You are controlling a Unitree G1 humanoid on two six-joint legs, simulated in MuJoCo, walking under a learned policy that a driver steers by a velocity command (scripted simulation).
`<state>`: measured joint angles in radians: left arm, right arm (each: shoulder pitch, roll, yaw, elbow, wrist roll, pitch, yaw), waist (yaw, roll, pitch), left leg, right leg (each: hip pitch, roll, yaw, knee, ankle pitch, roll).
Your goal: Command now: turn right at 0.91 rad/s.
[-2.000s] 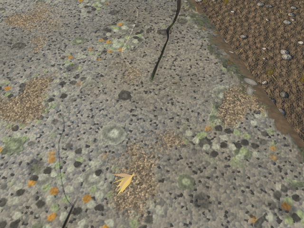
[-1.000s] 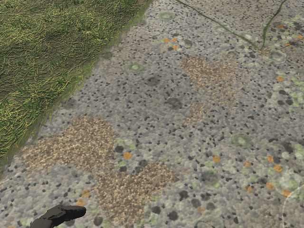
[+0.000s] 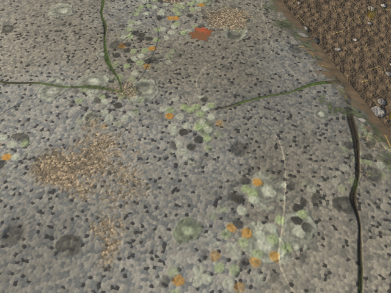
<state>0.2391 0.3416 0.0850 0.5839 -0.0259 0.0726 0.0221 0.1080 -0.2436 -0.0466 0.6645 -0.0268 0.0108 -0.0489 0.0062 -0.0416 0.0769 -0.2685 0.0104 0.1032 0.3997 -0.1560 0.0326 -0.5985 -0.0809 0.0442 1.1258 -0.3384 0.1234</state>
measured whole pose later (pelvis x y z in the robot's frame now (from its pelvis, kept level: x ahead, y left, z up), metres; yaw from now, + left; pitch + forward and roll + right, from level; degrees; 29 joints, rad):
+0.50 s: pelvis +0.02 -0.04 +0.00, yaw +9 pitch +2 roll -1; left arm 0.10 0.24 0.05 0.64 0.02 0.02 0.05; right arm 0.24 -0.30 -0.08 0.68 0.02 0.08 0.01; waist -0.03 0.01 0.04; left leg -0.50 0.08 0.06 0.93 -0.37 -0.09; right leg -0.21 -0.07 -0.22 0.47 -0.29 -0.01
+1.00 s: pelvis +0.04 +0.01 +0.00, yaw +29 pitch +2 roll -1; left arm 0.15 0.30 0.07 0.73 0.00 0.01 0.01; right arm 0.11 -0.28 -0.04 0.60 -0.02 0.02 -0.02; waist 0.01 -0.03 0.02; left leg -0.27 -0.09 -0.10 0.50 -0.25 0.07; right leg -0.47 -0.04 0.04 0.78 -0.27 0.08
